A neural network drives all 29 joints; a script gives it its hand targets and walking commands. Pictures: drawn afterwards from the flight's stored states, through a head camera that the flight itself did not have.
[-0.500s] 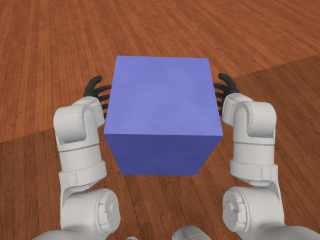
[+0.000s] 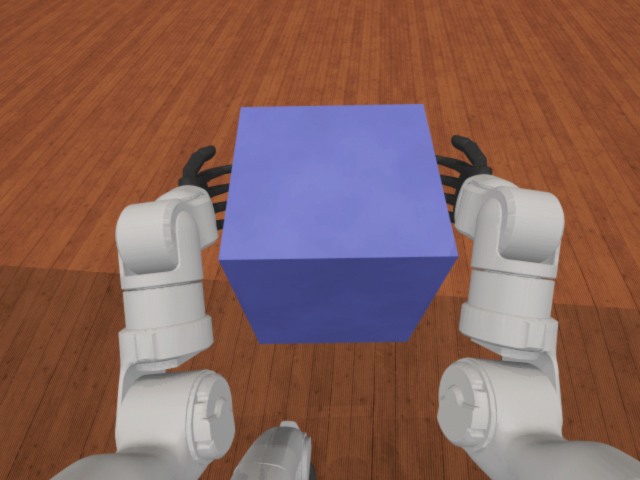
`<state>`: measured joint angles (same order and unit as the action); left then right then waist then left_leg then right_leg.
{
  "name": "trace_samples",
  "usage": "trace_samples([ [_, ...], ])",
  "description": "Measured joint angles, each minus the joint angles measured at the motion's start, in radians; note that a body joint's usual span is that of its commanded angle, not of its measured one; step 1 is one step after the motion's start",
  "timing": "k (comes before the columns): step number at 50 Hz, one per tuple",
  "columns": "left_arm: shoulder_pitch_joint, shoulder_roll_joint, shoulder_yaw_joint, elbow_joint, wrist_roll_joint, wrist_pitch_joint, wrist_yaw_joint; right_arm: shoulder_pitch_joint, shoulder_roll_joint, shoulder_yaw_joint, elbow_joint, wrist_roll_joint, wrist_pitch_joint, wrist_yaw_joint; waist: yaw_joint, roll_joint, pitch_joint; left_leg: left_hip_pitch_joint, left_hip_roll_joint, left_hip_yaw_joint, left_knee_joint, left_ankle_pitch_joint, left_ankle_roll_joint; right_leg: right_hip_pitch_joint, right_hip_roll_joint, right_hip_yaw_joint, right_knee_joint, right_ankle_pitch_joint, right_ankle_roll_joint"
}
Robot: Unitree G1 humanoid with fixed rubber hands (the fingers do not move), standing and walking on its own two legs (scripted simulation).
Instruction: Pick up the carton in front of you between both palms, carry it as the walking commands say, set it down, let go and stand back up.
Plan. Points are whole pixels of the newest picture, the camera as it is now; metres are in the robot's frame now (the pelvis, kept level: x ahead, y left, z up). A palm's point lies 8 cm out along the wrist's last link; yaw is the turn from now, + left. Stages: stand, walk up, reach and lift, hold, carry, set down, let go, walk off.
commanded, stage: carry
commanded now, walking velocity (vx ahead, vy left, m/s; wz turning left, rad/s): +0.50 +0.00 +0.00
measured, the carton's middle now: (332, 236) +0.38 +0.04 +0.10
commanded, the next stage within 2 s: none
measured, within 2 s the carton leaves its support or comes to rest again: neither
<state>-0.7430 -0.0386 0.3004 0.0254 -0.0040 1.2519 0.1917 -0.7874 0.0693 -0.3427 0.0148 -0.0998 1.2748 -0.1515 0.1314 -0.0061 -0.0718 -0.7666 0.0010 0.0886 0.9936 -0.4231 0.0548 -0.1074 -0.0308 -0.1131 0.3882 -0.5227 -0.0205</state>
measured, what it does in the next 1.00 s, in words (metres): climbs: left foot 0.05 m higher, then right foot 0.04 m higher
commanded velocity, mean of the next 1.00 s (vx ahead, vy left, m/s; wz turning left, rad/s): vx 0.50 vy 0.00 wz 0.00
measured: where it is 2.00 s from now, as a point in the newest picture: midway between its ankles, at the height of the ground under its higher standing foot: (361, 189)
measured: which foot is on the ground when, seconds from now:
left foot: up 0.00-0.06, down 0.08-0.50, up 0.52-0.84, down 0.86-1.00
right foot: down 0.00-0.08, up 0.10-0.44, down 0.46-0.90, up 0.92-1.00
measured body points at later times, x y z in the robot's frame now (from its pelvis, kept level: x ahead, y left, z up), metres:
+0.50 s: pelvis +0.32 +0.00 +0.04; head +0.33 +0.00 +0.49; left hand +0.70 +0.14 +0.21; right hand +0.70 -0.16 +0.21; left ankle +0.19 +0.08 -0.67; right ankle +0.45 -0.09 -0.65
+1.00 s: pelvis +0.62 +0.04 +0.10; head +0.63 +0.04 +0.55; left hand +1.01 +0.16 +0.25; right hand +0.98 -0.14 +0.24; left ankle +0.68 +0.12 -0.61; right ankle +0.53 -0.08 -0.52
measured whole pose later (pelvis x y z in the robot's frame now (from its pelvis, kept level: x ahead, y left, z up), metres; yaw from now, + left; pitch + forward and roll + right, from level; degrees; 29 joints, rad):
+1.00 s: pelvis +0.62 +0.04 +0.10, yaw +0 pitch +4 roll +1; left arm -0.75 -0.05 0.34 0.07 0.06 1.28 0.16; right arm -0.71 0.06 -0.28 0.05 -0.06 1.27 -0.17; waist -0.09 -0.01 -0.05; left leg -0.48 -0.01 0.14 0.66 -0.41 0.06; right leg -0.51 -0.01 0.00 1.29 -0.47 -0.03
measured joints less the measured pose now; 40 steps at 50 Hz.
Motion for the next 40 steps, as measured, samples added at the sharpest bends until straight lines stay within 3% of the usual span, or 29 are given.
trace_samples([
  [2,-0.014,0.008,0.001,0.024,-0.005,0.0,0.0,0.001,0.003,-0.001,0.004,-0.009,0.001,0.001,-0.014,-0.014,-0.004,0.045,-0.019,0.045,-0.144,0.002,0.02,0.046,-0.016,0.0,0.003,-0.038,0.01],
  [4,-0.011,0.021,0.009,0.039,-0.006,0.001,-0.005,-0.001,0.011,0.009,0.034,-0.018,-0.01,0.0,-0.06,-0.022,0.002,0.137,-0.052,0.083,-0.258,0.061,0.046,0.039,-0.045,-0.009,0.159,-0.079,0.014],
  [5,-0.004,0.025,0.017,0.042,-0.009,0.0,-0.018,0.003,0.017,0.019,0.048,-0.019,-0.02,-0.002,-0.09,-0.025,0.011,0.155,-0.059,0.089,-0.238,0.056,0.052,-0.01,-0.057,0.013,0.327,-0.045,0.014],
  [7,0.016,0.019,0.027,0.04,0.004,-0.003,-0.033,0.031,0.021,0.038,0.046,-0.009,-0.026,-0.007,-0.152,-0.008,0.029,0.199,-0.065,0.078,-0.228,0.011,0.057,-0.158,-0.017,0.1,0.706,0.004,0.011],
  [9,0.023,-0.007,0.039,0.021,0.03,0.001,-0.04,0.067,0.009,0.055,0.017,0.02,-0.022,-0.016,-0.201,0.006,0.051,0.257,-0.067,0.059,-0.279,-0.002,0.049,-0.311,0.017,0.131,0.958,0.04,0.001],
  [12,0.03,-0.046,0.049,-0.032,0.072,0.001,-0.047,0.092,-0.013,0.066,-0.019,0.073,-0.032,-0.028,-0.244,0.015,0.081,0.348,-0.06,0.04,-0.375,-0.002,0.043,-0.494,0.024,0.125,1.013,0.076,-0.015],
  [16,0.045,-0.067,0.045,-0.116,0.098,-0.007,-0.054,0.077,-0.027,0.068,-0.043,0.118,-0.056,-0.036,-0.264,0.019,0.087,0.458,-0.046,0.024,-0.469,-0.027,0.037,-0.65,0.002,0.093,0.858,0.085,-0.019],
  [20,0.054,-0.061,0.034,-0.168,0.103,0.0,-0.055,0.043,-0.033,0.068,-0.042,0.133,-0.058,-0.038,-0.25,0.024,0.056,0.57,-0.029,0.009,-0.543,-0.073,0.012,-0.661,-0.009,0.047,0.544,0.144,-0.02],
  [23,0.038,-0.051,0.017,-0.137,0.103,0.011,-0.044,0.023,-0.042,0.063,-0.02,0.122,-0.039,-0.033,-0.21,0.046,0.021,0.634,0.011,-0.002,-0.513,-0.146,-0.012,-0.557,0.03,-0.026,0.32,0.188,-0.044],
  [25,0.014,-0.053,-0.004,-0.078,0.107,0.005,-0.034,0.025,-0.062,0.05,-0.005,0.112,-0.026,-0.02,-0.157,0.065,0.017,0.586,0.056,-0.016,-0.29,-0.133,-0.017,-0.507,0.057,-0.056,0.329,0.199,-0.056],
  [28,0.018,-0.046,-0.026,-0.029,0.095,0.019,-0.014,0.04,-0.056,0.027,0.018,0.085,-0.009,0.0,-0.074,0.028,0.019,0.382,0.005,-0.097,0.201,-0.075,-0.014,-0.436,0.065,-0.042,0.311,0.14,-0.061],
  [31,0.038,-0.027,-0.033,-0.024,0.052,0.029,0.003,0.04,-0.02,0.001,0.016,0.038,0.003,0.009,-0.026,0.013,0.032,0.202,-0.007,-0.094,0.373,-0.023,0.004,-0.344,0.063,-0.022,0.223,0.136,-0.05],
  [35,0.02,-0.013,-0.03,-0.028,0.012,0.011,0.014,0.039,0.007,-0.016,-0.036,0.002,-0.001,0.021,-0.006,0.01,0.043,0.039,0.021,-0.073,0.294,0.004,0.004,-0.236,0.051,-0.01,0.137,0.109,-0.046],
  [40,-0.027,-0.004,-0.031,-0.003,0.0,0.001,0.015,0.045,-0.004,-0.005,-0.073,-0.003,0.003,0.025,-0.025,0.004,0.012,0.011,0.057,-0.029,-0.054,0.046,-0.011,-0.108,0.033,0.003,0.062,0.049,-0.014],
])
